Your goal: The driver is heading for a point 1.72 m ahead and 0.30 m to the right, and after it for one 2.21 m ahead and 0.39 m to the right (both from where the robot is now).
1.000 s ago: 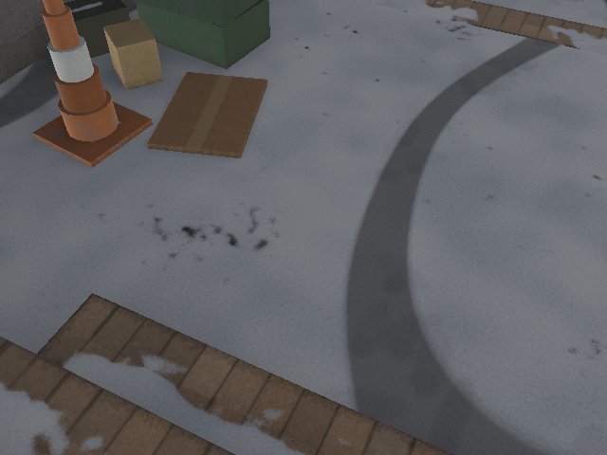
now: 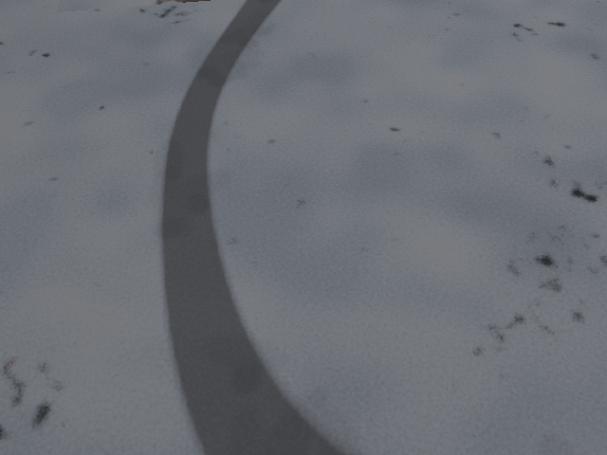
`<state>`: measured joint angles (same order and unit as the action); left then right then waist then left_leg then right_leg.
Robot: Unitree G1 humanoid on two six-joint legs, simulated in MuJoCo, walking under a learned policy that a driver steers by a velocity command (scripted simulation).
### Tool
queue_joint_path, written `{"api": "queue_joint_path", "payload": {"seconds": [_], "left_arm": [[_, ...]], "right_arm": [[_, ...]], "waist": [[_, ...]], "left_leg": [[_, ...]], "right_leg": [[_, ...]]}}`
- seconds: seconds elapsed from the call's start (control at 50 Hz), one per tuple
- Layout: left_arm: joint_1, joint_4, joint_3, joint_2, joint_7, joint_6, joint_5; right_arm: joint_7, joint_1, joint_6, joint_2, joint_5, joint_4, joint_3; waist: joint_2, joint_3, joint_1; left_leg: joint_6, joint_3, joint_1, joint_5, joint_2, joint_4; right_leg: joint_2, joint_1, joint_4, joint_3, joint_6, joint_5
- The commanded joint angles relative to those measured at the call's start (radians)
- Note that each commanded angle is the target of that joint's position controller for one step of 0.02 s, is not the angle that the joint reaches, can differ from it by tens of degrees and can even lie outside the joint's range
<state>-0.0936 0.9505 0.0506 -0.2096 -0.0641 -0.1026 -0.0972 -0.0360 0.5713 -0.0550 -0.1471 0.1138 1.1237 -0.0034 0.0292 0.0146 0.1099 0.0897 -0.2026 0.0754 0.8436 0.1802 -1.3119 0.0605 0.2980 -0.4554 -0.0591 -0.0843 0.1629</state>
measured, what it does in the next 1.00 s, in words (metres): goes down, turning right: left foot 0.14 m lower, then right foot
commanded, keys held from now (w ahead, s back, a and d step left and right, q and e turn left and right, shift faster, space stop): w+e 0.56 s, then w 0.24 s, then w+q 0.20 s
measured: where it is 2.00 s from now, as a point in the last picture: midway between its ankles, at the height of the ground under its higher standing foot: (348, 272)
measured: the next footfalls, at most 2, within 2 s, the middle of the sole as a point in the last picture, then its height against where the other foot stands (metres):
left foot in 0.36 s outside the picture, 0.14 m lower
right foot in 0.82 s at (387, 440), level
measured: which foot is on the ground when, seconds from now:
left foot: up 0.00-0.34, down 0.36-0.82, up 0.84-1.00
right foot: down 0.00-0.36, up 0.38-0.80, down 0.82-1.00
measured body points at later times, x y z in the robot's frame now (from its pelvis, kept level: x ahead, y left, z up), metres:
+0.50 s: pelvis +0.30 +0.03 -0.16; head +0.30 +0.04 +0.29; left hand +0.38 +0.27 -0.30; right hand +0.29 -0.22 -0.30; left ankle +0.34 +0.13 -0.88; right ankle +0.17 -0.07 -0.62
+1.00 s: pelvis +0.53 -0.11 -0.14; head +0.56 -0.13 +0.31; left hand +0.75 +0.06 -0.26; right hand +0.46 -0.38 -0.29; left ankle +0.58 +0.06 -0.78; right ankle +0.53 -0.19 -0.88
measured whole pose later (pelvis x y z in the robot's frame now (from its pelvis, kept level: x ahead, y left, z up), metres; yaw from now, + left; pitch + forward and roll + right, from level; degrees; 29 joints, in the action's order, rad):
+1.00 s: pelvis +0.53 -0.11 -0.14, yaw -24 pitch +2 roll +0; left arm -0.17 0.87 0.07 -0.19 -0.02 -0.07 0.00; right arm 0.02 0.26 -0.08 -0.25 -0.04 0.99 -0.09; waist -0.03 0.01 0.02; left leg -0.04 0.06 0.57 0.29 0.10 -1.21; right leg -0.05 0.28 -0.41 -0.08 -0.08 0.17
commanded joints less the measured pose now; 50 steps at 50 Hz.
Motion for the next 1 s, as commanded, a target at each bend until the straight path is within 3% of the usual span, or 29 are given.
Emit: {"api": "queue_joint_path", "payload": {"seconds": [0.02, 0.04, 0.06, 0.1, 0.14, 0.18, 0.2, 0.22, 0.34, 0.36, 0.38, 0.4, 0.42, 0.44, 0.46, 0.48, 0.52, 0.56, 0.6, 0.66, 0.74, 0.78, 0.82, 0.84, 0.86, 0.88, 0.9, 0.94, 1.0], "left_arm": [[-0.842, 0.222, 0.102, -0.272, 0.027, -0.004, 0.007], [-0.629, 0.177, 0.077, -0.182, 0.029, -0.020, 0.037], [-0.479, 0.128, 0.036, -0.065, 0.019, -0.016, 0.032], [-0.285, 0.068, -0.017, 0.016, 0.002, -0.025, 0.032], [-0.154, -0.004, -0.017, -0.053, -0.005, -0.037, 0.070], [-0.119, -0.042, -0.019, -0.081, -0.007, -0.040, 0.029], [-0.167, -0.031, -0.030, -0.042, 0.004, -0.053, -0.005], [-0.183, -0.053, -0.017, -0.068, 0.017, -0.055, -0.001], [-0.431, 0.011, -0.020, -0.124, -0.001, 0.001, 0.022], [-0.389, 0.002, 0.012, -0.076, 0.079, 0.029, 0.163], [-0.440, 0.027, -0.006, -0.029, 0.089, 0.033, 0.152], [-0.581, 0.038, -0.012, 0.040, 0.091, 0.027, 0.192], [-0.609, 0.008, -0.017, 0.023, 0.104, 0.015, 0.209], [-0.434, -0.087, -0.017, 0.028, 0.119, 0.012, 0.233], [-0.214, -0.136, -0.003, -0.012, 0.138, 0.029, 0.219], [-0.098, -0.173, 0.008, -0.044, 0.143, 0.049, 0.196], [-0.113, -0.196, 0.004, 0.026, 0.126, 0.087, 0.154], [-0.117, -0.228, 0.018, 0.000, 0.107, 0.084, 0.138], [-0.058, -0.241, 0.022, 0.002, 0.092, 0.069, 0.114], [0.068, -0.274, 0.005, 0.039, 0.055, 0.068, 0.129], [0.234, -0.316, 0.001, 0.024, 0.023, 0.057, 0.127], [0.223, -0.314, 0.015, -0.014, 0.020, 0.051, 0.122], [-0.067, -0.226, 0.066, -0.112, 0.029, 0.050, 0.114], [-0.273, -0.182, 0.097, -0.225, 0.050, 0.052, 0.100], [-0.365, -0.154, 0.090, -0.257, 0.057, 0.052, 0.098], [-0.358, -0.144, 0.074, -0.188, 0.061, 0.055, 0.089], [-0.222, -0.153, 0.063, -0.151, 0.063, 0.049, 0.102], [-0.050, -0.164, 0.044, -0.073, 0.051, 0.023, 0.105], [-0.059, -0.113, 0.044, -0.053, 0.047, -0.005, 0.093]], "right_arm": [[-0.068, -0.305, -0.065, -0.090, -0.092, -0.237, -0.020], [-0.030, -0.482, -0.090, -0.136, -0.096, -0.279, -0.039], [-0.007, -0.437, -0.096, -0.154, -0.066, -0.279, -0.051], [0.025, -0.320, -0.077, -0.037, -0.019, -0.256, -0.024], [0.025, -0.295, -0.044, -0.013, -0.011, -0.245, -0.014], [0.008, -0.211, -0.036, -0.034, -0.007, -0.264, 0.000], [-0.004, -0.276, -0.039, -0.042, -0.008, -0.276, 0.011], [-0.003, -0.276, -0.043, -0.058, -0.036, -0.265, 0.019], [-0.004, -0.434, -0.020, -0.191, -0.038, -0.304, -0.004], [0.015, -0.414, -0.039, -0.254, -0.200, -0.311, -0.072], [0.017, -0.175, -0.047, -0.294, -0.182, -0.232, -0.083], [0.009, -0.003, -0.040, -0.312, -0.154, -0.167, -0.096], [-0.007, 0.033, -0.025, -0.329, -0.165, -0.144, -0.106], [-0.006, 0.029, -0.013, -0.353, -0.177, -0.095, -0.120], [0.016, -0.075, -0.012, -0.190, -0.152, -0.122, -0.075], [0.027, -0.196, -0.020, -0.110, -0.115, -0.150, -0.045], [0.037, -0.317, -0.026, -0.048, -0.105, -0.142, -0.017], [0.050, -0.383, -0.028, -0.080, -0.085, -0.162, -0.016], [0.079, -0.330, -0.034, -0.158, -0.076, -0.154, -0.032], [0.098, -0.221, -0.029, -0.225, -0.134, -0.113, -0.063], [0.087, -0.121, -0.012, -0.220, -0.143, -0.077, -0.088], [0.072, -0.121, -0.006, -0.241, -0.141, -0.075, -0.100], [0.058, -0.147, -0.009, -0.237, -0.143, -0.083, -0.095], [0.049, -0.163, -0.025, -0.192, -0.130, -0.123, -0.076], [0.021, -0.098, -0.061, -0.104, -0.142, -0.123, -0.043], [0.014, -0.197, -0.082, -0.189, -0.180, -0.130, -0.079], [0.026, -0.283, -0.080, -0.218, -0.185, -0.168, -0.092], [0.057, -0.308, -0.053, -0.195, -0.153, -0.170, -0.105], [0.062, -0.245, -0.010, -0.126, -0.153, -0.162, -0.103]], "waist": [[0.159, -0.250, -0.427], [0.059, -0.047, -0.374], [-0.005, -0.045, -0.257], [-0.094, 0.102, -0.093], [0.003, 0.113, -0.051], [0.027, 0.055, -0.008], [-0.042, 0.060, -0.069], [-0.073, 0.041, -0.112], [-0.030, 0.113, -0.144], [-0.045, 0.006, -0.133], [-0.139, -0.149, -0.050], [-0.267, -0.339, -0.034], [-0.331, -0.384, -0.049], [-0.343, -0.301, -0.043], [-0.133, -0.104, -0.029], [-0.039, -0.019, -0.041], [-0.063, 0.061, -0.141], [-0.116, 0.080, -0.183], [-0.138, 0.058, -0.151], [-0.113, 0.030, -0.112], [-0.055, 0.094, -0.052], [-0.105, 0.059, -0.078], [-0.134, -0.124, -0.222], [-0.016, -0.285, -0.280], [0.159, -0.479, -0.248], [0.076, -0.408, -0.277], [0.076, -0.241, -0.231], [0.022, -0.115, -0.129], [0.024, -0.087, -0.073]], "left_leg": [[-0.025, 0.127, 1.110, 0.021, -0.140, -0.572], [-0.060, 0.202, 1.094, -0.050, -0.071, -0.479], [-0.097, 0.245, 0.964, -0.138, -0.035, -0.375], [-0.161, 0.346, 0.696, -0.449, 0.014, 0.008], [-0.143, 0.273, 0.436, -0.593, -0.033, 0.273], [-0.143, 0.204, 0.175, -0.838, -0.094, 0.224], [-0.118, 0.333, 0.311, -1.141, -0.054, 0.383], [-0.090, 0.287, 0.213, -1.357, -0.076, 0.651], [-0.089, 0.238, 0.134, -1.163, -0.068, 1.019], [-0.114, 0.293, 0.093, -1.181, -0.068, 1.020], [-0.127, 0.276, -0.272, -1.569, 0.015, 0.759], [-0.222, 0.416, -0.635, -1.564, 0.178, 0.571], [-0.293, 0.657, -0.618, -1.304, 0.294, 0.692], [-0.383, 0.889, -0.550, -0.686, 0.390, 0.932], [-0.353, 0.817, -0.370, -0.546, 0.334, 1.034], [-0.339, 0.704, -0.168, -0.621, 0.309, 1.007], [-0.250, 0.509, 0.128, -0.735, 0.228, 0.963], [-0.175, 0.257, 0.332, -0.740, 0.084, 1.040], [-0.210, 0.161, 0.389, -0.848, 0.025, 1.092], [-0.240, 0.169, 0.182, -0.897, 0.081, 1.120], [-0.247, 0.199, -0.103, -0.970, 0.152, 1.065], [-0.231, 0.150, -0.114, -1.265, 0.131, 0.958], [-0.191, 0.092, 0.045, -1.466, 0.062, 0.626], [-0.134, 0.059, 0.416, -1.083, -0.020, 0.243], [-0.124, 0.250, 0.640, -0.258, -0.179, -0.053], [-0.135, 0.366, 0.746, -0.285, -0.158, -0.125], [-0.139, 0.317, 0.784, -0.388, -0.110, -0.075], [-0.131, 0.301, 0.663, -0.538, -0.047, 0.055], [-0.137, 0.316, 0.572, -0.635, -0.034, 0.107]], "right_leg": [[0.297, -1.127, -0.040, 0.551, -0.358, -0.535], [0.243, -0.800, -0.003, 0.480, -0.278, -0.334], [0.233, -0.598, -0.018, 0.433, -0.272, -0.293], [0.235, -0.046, 0.051, 0.399, -0.267, -0.167], [0.147, 0.278, 0.151, 0.339, -0.265, 0.028], [0.069, 0.537, 0.008, 0.264, -0.223, 0.006], [0.036, 0.440, -0.091, 0.276, -0.209, 0.087], [-0.043, 0.443, -0.165, 0.182, -0.151, 0.250], [0.023, 0.129, -0.466, 0.511, -0.142, 0.411], [-0.094, 0.081, -0.682, 0.418, -0.088, 0.247], [-0.144, 0.307, -1.009, 0.321, -0.030, 0.474], [-0.188, 0.647, -1.458, 0.272, 0.049, 0.743], [-0.127, 0.799, -1.686, 0.244, 0.074, 0.637], [-0.095, 0.995, -1.731, 0.153, 0.086, 0.486], [-0.047, 1.067, -1.714, 0.099, 0.077, 0.363], [-0.013, 0.976, -1.601, 0.159, 0.060, 0.259], [0.028, 0.836, -1.448, 0.240, 0.021, 0.170], [0.018, 0.631, -1.017, 0.195, 0.020, -0.035], [-0.012, 0.420, -0.639, 0.123, 0.054, -0.219], [-0.027, 0.363, -0.356, 0.076, 0.060, -0.216], [-0.032, 0.486, -0.176, 0.049, 0.004, -0.070], [-0.087, 0.317, -0.108, -0.010, -0.030, 0.013], [-0.123, -0.194, -0.073, -0.006, -0.085, -0.108], [0.126, -0.619, -0.110, 0.319, -0.181, -0.193], [0.361, -0.805, 0.047, 0.775, -0.305, -0.105], [0.328, -0.751, 0.086, 0.694, -0.263, -0.061], [0.285, -0.574, 0.108, 0.490, -0.214, -0.155], [0.195, -0.275, 0.182, 0.300, -0.140, -0.236], [0.167, -0.129, 0.257, 0.187, -0.111, -0.253]]}}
